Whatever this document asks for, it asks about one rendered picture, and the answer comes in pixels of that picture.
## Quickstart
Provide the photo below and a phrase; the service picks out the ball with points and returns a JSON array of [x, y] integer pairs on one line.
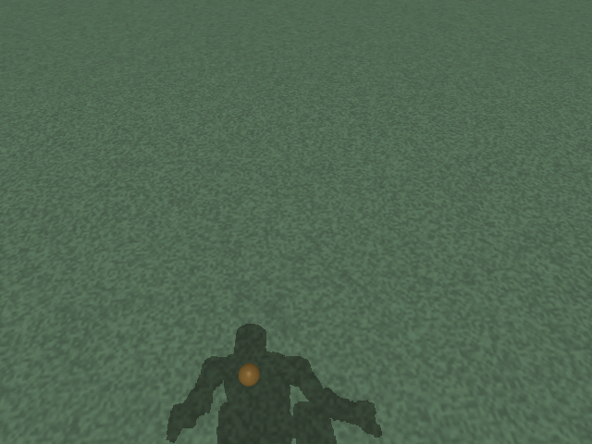
[[249, 375]]

